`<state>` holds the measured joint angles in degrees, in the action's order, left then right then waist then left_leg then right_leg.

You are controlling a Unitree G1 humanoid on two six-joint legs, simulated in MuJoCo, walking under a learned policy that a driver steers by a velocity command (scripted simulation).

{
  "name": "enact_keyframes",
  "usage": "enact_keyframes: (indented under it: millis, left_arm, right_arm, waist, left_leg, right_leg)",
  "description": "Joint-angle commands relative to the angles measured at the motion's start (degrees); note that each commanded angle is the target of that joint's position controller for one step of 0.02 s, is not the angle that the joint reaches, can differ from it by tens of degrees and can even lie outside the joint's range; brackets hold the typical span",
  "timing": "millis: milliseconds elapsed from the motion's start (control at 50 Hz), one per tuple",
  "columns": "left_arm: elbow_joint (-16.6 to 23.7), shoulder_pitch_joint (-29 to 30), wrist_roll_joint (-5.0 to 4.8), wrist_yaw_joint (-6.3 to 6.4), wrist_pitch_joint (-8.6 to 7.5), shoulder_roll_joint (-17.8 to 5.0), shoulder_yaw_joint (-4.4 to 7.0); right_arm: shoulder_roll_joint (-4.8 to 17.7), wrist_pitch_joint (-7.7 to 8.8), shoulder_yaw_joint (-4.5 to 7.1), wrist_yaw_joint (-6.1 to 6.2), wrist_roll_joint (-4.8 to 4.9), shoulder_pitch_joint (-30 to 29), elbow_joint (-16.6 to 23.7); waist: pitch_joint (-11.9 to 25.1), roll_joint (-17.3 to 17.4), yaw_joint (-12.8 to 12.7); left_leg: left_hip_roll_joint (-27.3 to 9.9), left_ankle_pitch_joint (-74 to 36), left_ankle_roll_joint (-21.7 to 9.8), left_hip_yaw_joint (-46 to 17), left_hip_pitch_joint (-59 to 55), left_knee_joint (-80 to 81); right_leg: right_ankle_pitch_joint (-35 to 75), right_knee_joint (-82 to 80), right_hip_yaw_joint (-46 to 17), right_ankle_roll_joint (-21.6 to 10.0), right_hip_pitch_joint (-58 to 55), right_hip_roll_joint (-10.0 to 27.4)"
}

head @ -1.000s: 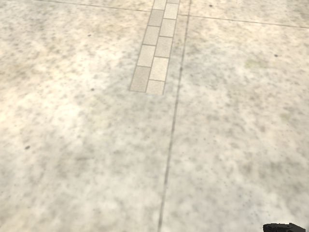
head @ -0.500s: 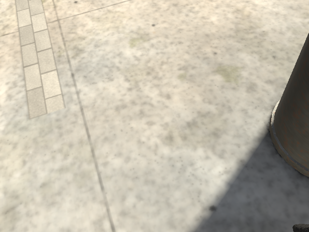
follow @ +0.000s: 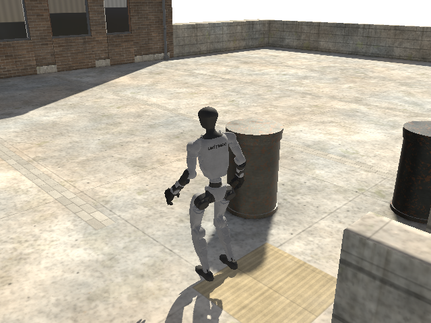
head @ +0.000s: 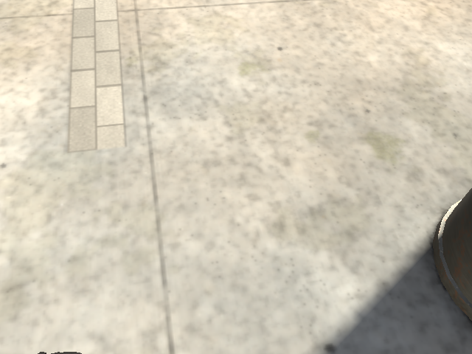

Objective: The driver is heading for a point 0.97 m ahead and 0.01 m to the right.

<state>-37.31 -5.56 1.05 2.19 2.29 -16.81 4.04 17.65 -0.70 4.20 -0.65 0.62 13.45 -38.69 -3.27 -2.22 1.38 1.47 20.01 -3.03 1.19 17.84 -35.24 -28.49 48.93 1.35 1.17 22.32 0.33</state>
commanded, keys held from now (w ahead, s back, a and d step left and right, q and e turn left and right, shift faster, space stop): q+shift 0.18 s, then e+shift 0.12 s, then w+e+shift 0.48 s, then w+q+shift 0.22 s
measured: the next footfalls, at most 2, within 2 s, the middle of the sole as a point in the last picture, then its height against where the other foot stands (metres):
right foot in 0.66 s outside the picture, level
left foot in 1.12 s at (261, 230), level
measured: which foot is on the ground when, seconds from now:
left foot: down 0.00-0.68, up 0.70-1.00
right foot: up 0.00-0.64, down 0.66-1.00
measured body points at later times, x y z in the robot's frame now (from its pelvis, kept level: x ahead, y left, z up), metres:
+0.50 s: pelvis +0.09 -0.01 +0.01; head +0.10 +0.00 +0.46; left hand +0.19 +0.29 -0.08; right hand +0.26 -0.25 -0.08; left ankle -0.02 +0.09 -0.73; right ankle +0.13 -0.14 -0.70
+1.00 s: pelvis +0.44 -0.12 +0.00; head +0.47 -0.15 +0.45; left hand +0.48 +0.14 -0.11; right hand +0.64 -0.38 -0.08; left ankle +0.73 -0.01 -0.66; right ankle +0.25 -0.16 -0.73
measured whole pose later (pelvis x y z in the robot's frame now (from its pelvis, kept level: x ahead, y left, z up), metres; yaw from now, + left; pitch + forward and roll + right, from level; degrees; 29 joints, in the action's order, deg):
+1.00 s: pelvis +0.44 -0.12 +0.00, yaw -8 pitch +2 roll +1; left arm -43.6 -26.0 -0.6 0.2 -5.8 -15.0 -0.1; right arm 16.8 7.1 0.6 -2.9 0.9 4.4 -36.0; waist -1.5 1.7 -4.0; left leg -3.1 -12.2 -0.6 2.0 45.2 -35.9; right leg -20.5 10.2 -4.0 -6.6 -9.9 -5.2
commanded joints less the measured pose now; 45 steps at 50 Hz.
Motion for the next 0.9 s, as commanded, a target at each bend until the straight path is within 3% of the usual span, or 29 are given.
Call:
enact_keyframes:
  millis: [20,40,60,80,160,200,300,320,340,360,380,400,480,580,600,620,640,660,680,700,720,740,760,780,800,820,860,900]
  left_arm:
    - [6.84,5.33,-0.25,-0.45,-2.38,-5.29,1.45]
    - [5.81,4.48,-0.39,-0.24,-2.42,-5.33,1.61]
    - [5.53,4.43,-0.13,0.09,-2.36,-5.88,1.83]
    - [5.33,4.32,-0.26,-0.02,-2.38,-5.29,1.78]
    - [4.42,3.88,-0.88,-0.22,-2.88,-4.21,1.45]
    - [3.44,3.12,-1.13,-0.19,-2.94,-4.75,1.52]
    - [1.80,2.30,-1.32,-1.41,-2.78,-3.37,0.43]
    - [1.48,1.72,-1.53,-1.90,-2.91,-2.95,0.02]
    - [2.02,3.00,-2.37,-2.25,-3.11,-4.29,0.13]
    - [3.02,4.69,-3.18,-2.52,-3.51,-5.69,0.32]
    - [3.79,6.01,-3.72,-2.70,-4.10,-6.81,0.51]
    - [4.15,6.39,-3.98,-2.88,-4.86,-7.22,0.54]
    - [4.42,5.16,-3.76,-4.06,-7.17,-5.60,-0.24]
    - [6.41,4.91,-4.07,-5.38,-6.67,-3.98,-1.65]
    - [6.47,3.33,-4.05,-5.42,-6.47,-4.11,-1.75]
    - [5.64,-0.88,-3.87,-5.26,-6.26,-4.61,-1.52]
    - [3.46,-8.06,-3.56,-4.90,-6.06,-6.25,-0.50]
    - [-0.08,-20.59,-3.65,-4.30,-5.82,-10.55,1.85]
    - [-1.43,-32.18,-3.71,-3.48,-5.96,-18.78,4.36]
    - [-0.15,-31.90,-3.64,-3.74,-6.84,-17.59,3.05]
    - [1.21,-28.38,-3.13,-3.83,-7.24,-13.86,2.09]
    - [2.07,-26.08,-2.29,-3.77,-7.24,-13.08,1.75]
    - [2.94,-22.43,-1.88,-3.76,-7.04,-12.38,1.53]
    - [3.89,-18.99,-1.36,-3.72,-6.94,-11.12,0.91]
    - [4.20,-15.92,-0.96,-3.44,-6.73,-9.13,0.17]
    - [3.91,-14.57,-0.85,-2.96,-6.80,-7.43,-0.36]
    - [1.94,-14.83,-1.25,-2.17,-7.35,-6.61,-0.99]
    - [-0.27,-16.26,-1.42,-1.71,-8.06,-6.31,-1.38]
  right_arm:
    - [12.28,1.98,3.34,0.58,-1.24,3.54,4.44]
    - [11.33,1.68,3.25,1.01,0.17,0.61,5.00]
    - [10.11,1.06,2.74,1.60,1.40,-1.32,5.61]
    - [9.62,0.40,2.43,2.16,1.68,-1.85,5.97]
    - [10.56,-0.79,2.78,3.08,1.05,-0.48,6.48]
    - [10.49,-1.24,2.58,3.49,0.80,-1.27,6.75]
    - [4.74,-1.29,-0.57,3.33,-1.50,-2.21,5.57]
    - [4.27,-0.99,-0.95,2.93,-1.67,-1.09,4.81]
    - [7.89,-0.70,0.15,2.33,-1.48,1.08,4.33]
    - [9.91,-0.11,0.69,1.76,-1.52,2.03,3.96]
    - [10.58,0.71,0.81,1.43,-1.57,2.04,3.57]
    - [10.46,1.57,0.83,1.33,-1.47,2.41,3.00]
    - [9.35,4.14,1.11,1.22,-0.69,5.04,1.15]
    - [10.01,4.63,1.90,0.10,-0.22,5.19,0.81]
    - [10.30,4.56,1.99,0.00,-0.13,4.27,0.96]
    - [10.75,4.46,2.01,0.06,-0.05,1.74,1.56]
    - [10.53,4.45,1.78,0.34,-0.12,0.09,1.99]
    - [8.29,4.90,0.85,0.78,-0.81,0.06,2.63]
    - [4.11,6.38,-0.71,1.01,-1.59,-2.01,6.44]
    - [2.31,8.69,-1.79,0.49,-1.25,-2.34,8.12]
    - [7.38,10.42,-0.82,-0.41,1.28,-6.18,9.05]
    - [7.31,11.33,-1.23,-0.71,1.61,-7.36,9.03]
    - [6.40,11.71,-1.49,-0.59,0.28,-6.68,8.42]
    - [6.46,11.42,-1.13,-0.32,-1.10,-5.54,7.70]
    - [6.41,10.47,-1.06,-0.66,-1.13,-3.10,6.30]
    - [6.45,9.49,-1.05,-0.94,-1.16,-1.98,5.06]
    - [5.13,8.12,-1.72,-1.00,-1.48,-4.88,5.54]
    - [2.77,8.20,-2.84,-1.14,-1.20,-9.32,6.30]
  waist:
    - [10.89,7.94,0.94]
    - [9.58,5.06,-0.29]
    - [8.94,5.17,-0.83]
    - [9.03,6.48,-1.29]
    - [9.40,7.63,-0.80]
    - [9.76,8.74,-0.86]
    - [9.65,10.59,0.76]
    - [10.26,10.56,1.49]
    - [7.79,11.70,3.77]
    - [3.91,12.37,5.14]
    - [-0.27,13.17,5.49]
    - [-2.65,12.93,5.62]
    - [-2.30,9.24,5.91]
    - [-1.78,6.61,4.99]
    - [-1.14,6.27,3.65]
    - [0.65,6.07,0.48]
    - [4.56,5.24,-3.76]
    - [11.11,1.90,-9.60]
    - [15.00,-12.75,-14.32]
    - [20.84,-17.13,-11.49]
    - [13.69,-9.82,-11.75]
    - [9.43,-3.66,-10.10]
    - [5.98,2.84,-7.21]
    - [3.64,2.57,-4.35]
    - [1.64,0.07,-2.14]
    - [-0.31,-1.03,-1.55]
    - [-3.67,-1.49,-1.73]
    - [-4.56,-1.46,-3.49]
  left_leg:
    - [-19.32,-45.18,-15.26,-28.10,-21.07,12.96]
    - [-16.26,-42.09,-12.37,-24.80,-20.14,12.62]
    - [-14.69,-40.91,-10.77,-23.22,-19.29,12.81]
    - [-12.85,-41.58,-10.14,-22.28,-17.51,12.96]
    - [-9.98,-40.25,-9.20,-23.15,-18.01,12.42]
    - [-10.24,-38.94,-8.51,-22.76,-18.55,11.53]
    - [-10.47,-41.11,-7.71,-18.53,-12.34,10.44]
    - [-10.65,-30.02,-8.10,-18.61,-11.65,13.13]
    - [-11.64,-11.90,-9.50,-21.09,-11.49,16.93]
    - [-13.11,6.32,-10.61,-24.78,-11.30,20.68]
    - [-14.67,15.60,-11.03,-27.90,-11.77,23.29]
    - [-16.03,17.50,-11.09,-29.09,-14.09,24.42]
    - [-18.68,9.49,-10.20,-24.31,-25.14,25.10]
    - [-17.94,-0.73,-8.27,-14.08,-23.06,25.07]
    - [-17.16,-6.01,-7.41,-10.96,-20.65,23.75]
    - [-15.32,-17.28,-5.84,-6.26,-15.88,19.80]
    - [-12.80,-32.76,-3.89,-1.03,-9.84,10.90]
    - [-9.17,-44.75,-1.20,4.16,-0.53,-6.41]
    - [-1.63,-23.11,4.25,5.06,21.27,-33.30]
    - [3.40,7.56,3.50,-7.12,33.34,-44.55]
    - [-0.17,4.24,1.79,-9.40,41.47,-47.12]
    - [-2.58,1.31,0.83,-8.53,40.73,-44.29]
    - [-4.50,-2.22,1.01,-8.41,36.96,-38.24]
    - [-5.67,-4.81,1.63,-8.63,32.09,-33.41]
    - [-6.87,-6.79,2.60,-7.58,29.15,-30.90]
    - [-7.72,-8.44,3.54,-5.57,28.23,-28.60]
    - [-7.16,-15.89,5.16,-1.56,26.57,-22.22]
    - [-6.20,-26.35,5.25,1.00,22.14,-13.02]
  right_leg:
    - [-5.49,22.64,-8.18,1.64,19.79,-2.27]
    - [-1.01,20.85,-8.09,1.93,20.81,-1.43]
    - [2.40,18.67,-8.41,2.43,20.48,-0.60]
    - [4.94,18.37,-8.05,3.19,18.25,-1.23]
    - [9.60,10.95,-7.95,4.79,17.21,-3.68]
    - [11.37,6.95,-7.45,5.43,16.74,-3.37]
    - [14.02,-0.50,-4.60,4.89,5.81,1.53]
    - [14.71,-2.81,-3.37,4.26,3.55,1.94]
    - [13.54,-2.25,-1.57,3.31,5.44,1.16]
    - [12.27,-3.01,-2.21,1.94,9.29,1.77]
    - [10.99,-4.18,-3.06,0.49,13.51,2.20]
    - [10.00,-5.41,-3.99,-0.77,17.09,2.63]
    - [9.26,-6.53,-5.12,-4.20,24.27,4.18]
    - [11.02,-7.19,-0.01,-5.50,20.31,4.77]
    - [11.37,-7.65,1.75,-6.12,16.21,3.87]
    - [12.41,-9.19,4.79,-6.97,7.41,1.48]
    - [14.40,-9.89,8.41,-7.81,-5.63,-2.40]
    - [13.34,-8.96,6.84,-10.23,-24.17,-4.86]
    - [-4.93,-19.58,-21.92,-18.30,-41.09,7.66]
    - [-20.98,-33.06,-50.37,-22.64,-48.26,15.48]
    - [-21.12,-36.37,-50.87,-21.37,-45.87,17.31]
    - [-13.17,-35.13,-45.16,-20.45,-39.94,16.38]
    - [-5.62,-34.66,-39.71,-19.45,-32.16,14.21]
    - [-0.01,-35.45,-34.64,-19.06,-25.24,11.42]
    - [3.77,-36.65,-29.95,-18.74,-20.66,9.73]
    - [8.30,-37.87,-25.25,-18.15,-17.61,8.33]
    - [20.77,-40.17,-16.23,-15.93,-11.35,4.94]
    - [27.75,-41.56,-9.17,-13.18,-7.71,2.57]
